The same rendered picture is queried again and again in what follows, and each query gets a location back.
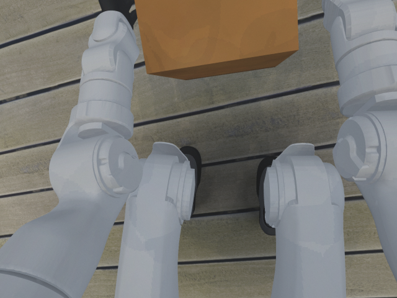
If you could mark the left robot upper arm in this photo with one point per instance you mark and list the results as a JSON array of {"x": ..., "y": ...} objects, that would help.
[{"x": 56, "y": 255}]

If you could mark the right robot forearm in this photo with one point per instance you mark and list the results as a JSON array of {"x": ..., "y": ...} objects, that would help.
[{"x": 363, "y": 37}]

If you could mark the right robot thigh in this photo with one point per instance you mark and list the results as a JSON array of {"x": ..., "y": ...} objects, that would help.
[{"x": 310, "y": 255}]

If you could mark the robot thigh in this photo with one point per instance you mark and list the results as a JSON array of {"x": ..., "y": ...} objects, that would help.
[
  {"x": 147, "y": 266},
  {"x": 310, "y": 255}
]

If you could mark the right robot upper arm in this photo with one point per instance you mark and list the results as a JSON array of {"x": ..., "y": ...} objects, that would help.
[{"x": 366, "y": 153}]

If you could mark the left robot thigh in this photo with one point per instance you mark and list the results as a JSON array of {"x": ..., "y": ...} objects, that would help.
[{"x": 147, "y": 266}]

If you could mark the left robot forearm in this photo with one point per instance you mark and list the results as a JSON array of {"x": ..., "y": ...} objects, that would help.
[{"x": 106, "y": 84}]

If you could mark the left robot hand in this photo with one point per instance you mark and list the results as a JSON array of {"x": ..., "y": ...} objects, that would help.
[{"x": 122, "y": 6}]

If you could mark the carton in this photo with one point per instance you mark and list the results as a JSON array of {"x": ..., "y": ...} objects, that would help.
[{"x": 190, "y": 39}]

